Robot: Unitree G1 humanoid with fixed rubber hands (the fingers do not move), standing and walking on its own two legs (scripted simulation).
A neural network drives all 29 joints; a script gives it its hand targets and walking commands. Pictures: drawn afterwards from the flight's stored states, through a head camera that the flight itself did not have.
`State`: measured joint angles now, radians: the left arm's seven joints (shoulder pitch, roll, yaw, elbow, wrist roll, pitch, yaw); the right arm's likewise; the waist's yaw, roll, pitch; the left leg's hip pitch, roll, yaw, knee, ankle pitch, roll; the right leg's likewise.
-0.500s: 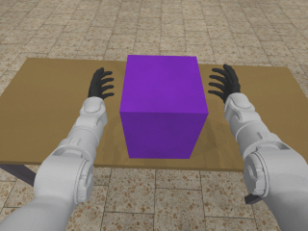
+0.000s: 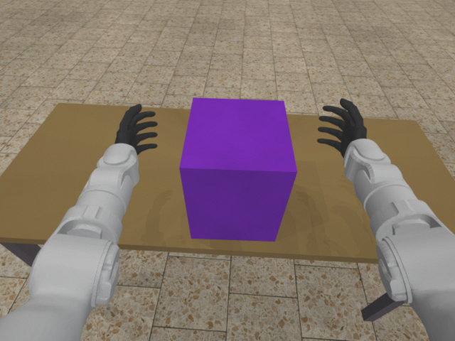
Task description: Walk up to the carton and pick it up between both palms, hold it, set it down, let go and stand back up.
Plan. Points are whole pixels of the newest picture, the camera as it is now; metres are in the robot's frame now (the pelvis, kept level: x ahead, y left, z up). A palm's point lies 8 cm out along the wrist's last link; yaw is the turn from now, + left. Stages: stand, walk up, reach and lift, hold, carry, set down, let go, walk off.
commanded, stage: set down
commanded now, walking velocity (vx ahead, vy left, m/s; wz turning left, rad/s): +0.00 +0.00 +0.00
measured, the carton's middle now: (235, 172) +0.49 +0.01 +0.00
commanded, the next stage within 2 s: none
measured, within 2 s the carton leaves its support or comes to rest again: neither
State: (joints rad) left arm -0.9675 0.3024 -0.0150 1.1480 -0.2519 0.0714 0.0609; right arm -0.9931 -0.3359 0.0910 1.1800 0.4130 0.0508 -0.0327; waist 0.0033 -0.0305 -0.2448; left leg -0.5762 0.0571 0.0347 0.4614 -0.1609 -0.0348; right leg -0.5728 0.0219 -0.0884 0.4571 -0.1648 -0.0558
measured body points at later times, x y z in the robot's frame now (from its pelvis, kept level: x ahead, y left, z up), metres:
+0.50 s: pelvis -0.01 +0.01 -0.01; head +0.03 +0.01 +0.44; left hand +0.42 +0.21 +0.05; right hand +0.42 -0.20 +0.05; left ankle +0.02 +0.14 -0.73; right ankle +0.02 -0.08 -0.73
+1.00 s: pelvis +0.03 +0.01 +0.00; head +0.10 +0.01 +0.44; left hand +0.51 +0.22 +0.13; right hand +0.52 -0.20 +0.14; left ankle +0.02 +0.14 -0.73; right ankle +0.02 -0.08 -0.73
